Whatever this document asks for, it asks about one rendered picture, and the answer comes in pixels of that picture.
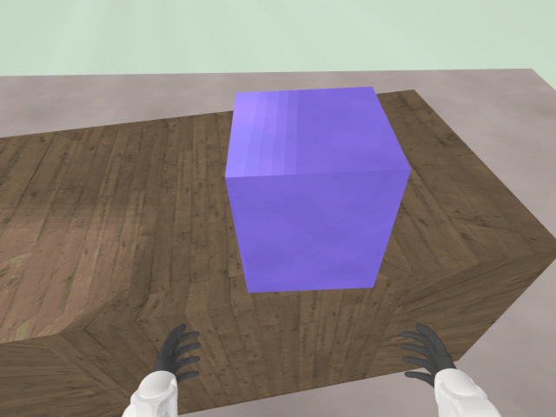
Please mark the robot right forearm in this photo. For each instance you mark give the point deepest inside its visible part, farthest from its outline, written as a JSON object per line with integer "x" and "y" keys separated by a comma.
{"x": 458, "y": 396}

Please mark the robot left forearm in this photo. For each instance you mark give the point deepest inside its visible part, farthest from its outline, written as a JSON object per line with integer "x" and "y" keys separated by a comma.
{"x": 155, "y": 397}

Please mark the robot right hand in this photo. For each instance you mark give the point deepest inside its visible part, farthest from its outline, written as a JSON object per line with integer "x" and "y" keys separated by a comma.
{"x": 434, "y": 350}

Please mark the robot left hand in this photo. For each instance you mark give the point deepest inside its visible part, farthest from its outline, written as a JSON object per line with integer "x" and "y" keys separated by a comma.
{"x": 169, "y": 353}

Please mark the pedestal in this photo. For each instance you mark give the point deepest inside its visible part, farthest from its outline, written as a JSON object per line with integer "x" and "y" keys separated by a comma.
{"x": 111, "y": 236}

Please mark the carton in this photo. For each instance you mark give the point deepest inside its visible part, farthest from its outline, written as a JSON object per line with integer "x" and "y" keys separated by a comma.
{"x": 315, "y": 178}

